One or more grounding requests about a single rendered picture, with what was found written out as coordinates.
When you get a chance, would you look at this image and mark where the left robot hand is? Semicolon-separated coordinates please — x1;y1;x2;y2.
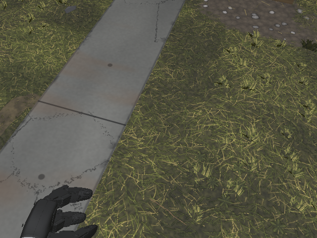
20;184;98;238

